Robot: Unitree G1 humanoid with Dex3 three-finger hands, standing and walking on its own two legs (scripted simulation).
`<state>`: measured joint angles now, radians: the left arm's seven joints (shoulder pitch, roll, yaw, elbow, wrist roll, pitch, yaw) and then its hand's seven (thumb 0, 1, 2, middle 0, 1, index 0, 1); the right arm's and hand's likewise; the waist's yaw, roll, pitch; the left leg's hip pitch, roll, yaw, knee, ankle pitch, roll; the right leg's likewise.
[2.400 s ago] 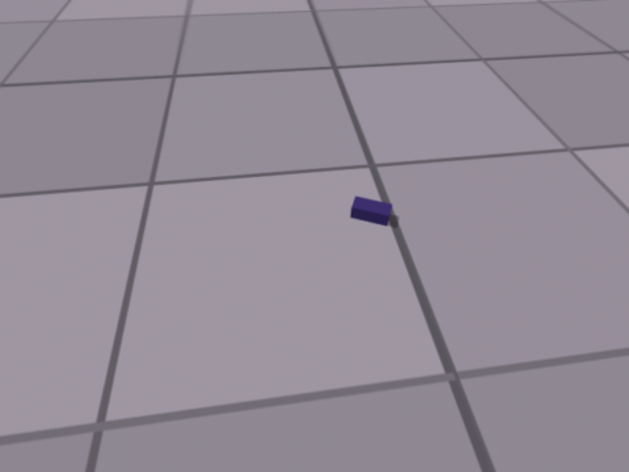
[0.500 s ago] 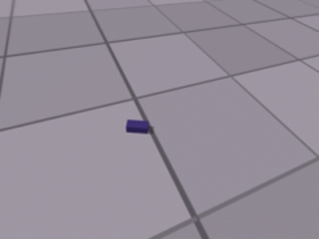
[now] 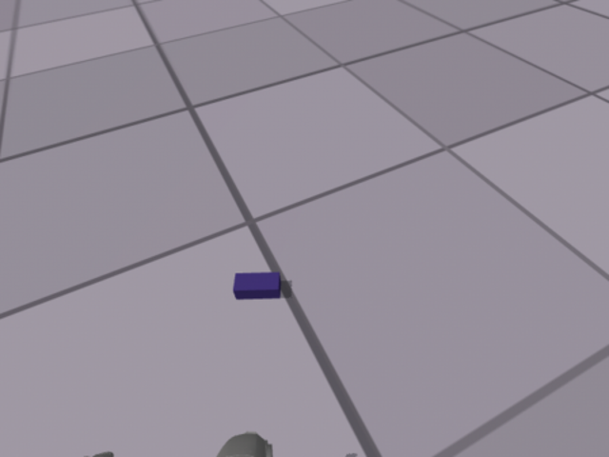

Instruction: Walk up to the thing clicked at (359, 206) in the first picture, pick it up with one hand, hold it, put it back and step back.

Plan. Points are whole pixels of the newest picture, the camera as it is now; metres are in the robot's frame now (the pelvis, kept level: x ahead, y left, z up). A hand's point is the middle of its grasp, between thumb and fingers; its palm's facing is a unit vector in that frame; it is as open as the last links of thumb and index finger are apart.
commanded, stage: walk up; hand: left
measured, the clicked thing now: (257, 285) +0.81 +0.24 -0.73
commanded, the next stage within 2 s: none
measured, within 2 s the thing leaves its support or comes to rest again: neither
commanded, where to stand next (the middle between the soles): +0.43 +0.02 m, yaw +1 degrees
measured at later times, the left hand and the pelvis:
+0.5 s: hand (133, 384) +0.25 +0.31 -0.14, palm faces -0.06 -0.94 -0.34, open 7.4 cm; pelvis +0.19 +0.03 +0.00, yaw +0 degrees
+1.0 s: hand (152, 324) +0.37 +0.32 -0.16, palm faces +0.01 -0.92 -0.40, open 7.4 cm; pelvis +0.34 +0.03 -0.02, yaw +2 degrees
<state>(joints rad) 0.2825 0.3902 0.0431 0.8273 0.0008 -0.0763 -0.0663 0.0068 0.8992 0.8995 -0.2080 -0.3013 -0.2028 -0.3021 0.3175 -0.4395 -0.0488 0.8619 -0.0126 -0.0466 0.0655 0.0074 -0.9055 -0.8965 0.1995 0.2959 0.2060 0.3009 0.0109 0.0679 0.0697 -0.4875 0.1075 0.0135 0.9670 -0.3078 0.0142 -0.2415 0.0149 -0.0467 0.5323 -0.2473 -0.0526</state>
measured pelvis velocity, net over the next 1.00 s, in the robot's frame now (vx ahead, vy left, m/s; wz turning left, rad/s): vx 0.34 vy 0.03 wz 0.03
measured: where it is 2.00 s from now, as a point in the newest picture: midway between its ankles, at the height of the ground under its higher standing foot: (312, 396)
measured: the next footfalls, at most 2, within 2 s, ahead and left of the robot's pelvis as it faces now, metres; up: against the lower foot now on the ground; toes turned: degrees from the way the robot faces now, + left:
left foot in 0.18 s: +0.23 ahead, +0.15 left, +0.00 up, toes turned +6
right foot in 0.60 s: +0.38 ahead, -0.12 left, +0.00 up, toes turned -3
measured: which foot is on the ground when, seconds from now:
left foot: up 0.00-0.16, down 0.18-0.62, up 0.64-0.94, down 0.96-1.00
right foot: down 0.00-0.22, up 0.24-0.58, down 0.60-0.98, up 1.00-1.00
